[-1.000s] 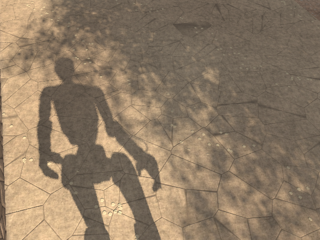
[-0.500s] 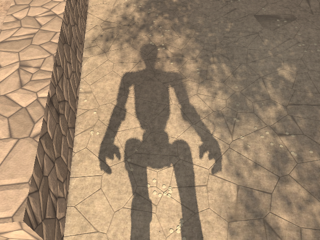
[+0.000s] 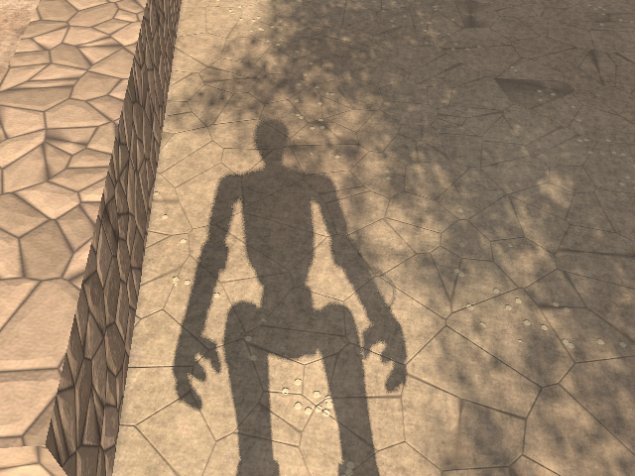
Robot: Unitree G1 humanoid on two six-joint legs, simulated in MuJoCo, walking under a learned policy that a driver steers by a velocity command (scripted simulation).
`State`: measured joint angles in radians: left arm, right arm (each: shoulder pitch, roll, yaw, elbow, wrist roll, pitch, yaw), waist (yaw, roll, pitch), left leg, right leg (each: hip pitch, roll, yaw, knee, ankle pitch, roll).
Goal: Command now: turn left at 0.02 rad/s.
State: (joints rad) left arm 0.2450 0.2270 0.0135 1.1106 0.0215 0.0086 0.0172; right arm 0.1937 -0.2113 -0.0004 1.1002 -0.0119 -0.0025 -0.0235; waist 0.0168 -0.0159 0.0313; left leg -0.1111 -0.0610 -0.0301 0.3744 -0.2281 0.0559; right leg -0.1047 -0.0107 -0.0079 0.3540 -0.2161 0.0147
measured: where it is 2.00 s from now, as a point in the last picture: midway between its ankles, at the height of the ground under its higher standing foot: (352, 346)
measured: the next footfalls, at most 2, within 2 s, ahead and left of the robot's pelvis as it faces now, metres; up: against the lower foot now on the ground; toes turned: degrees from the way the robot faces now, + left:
right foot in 0.62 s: +0.16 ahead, -0.14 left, +0.00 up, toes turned -3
left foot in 1.12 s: +0.49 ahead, -0.01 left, +0.00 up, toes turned +3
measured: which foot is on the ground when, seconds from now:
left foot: down 0.00-0.62, up 0.64-1.00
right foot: down 0.00-0.32, up 0.34-0.60, down 0.62-1.00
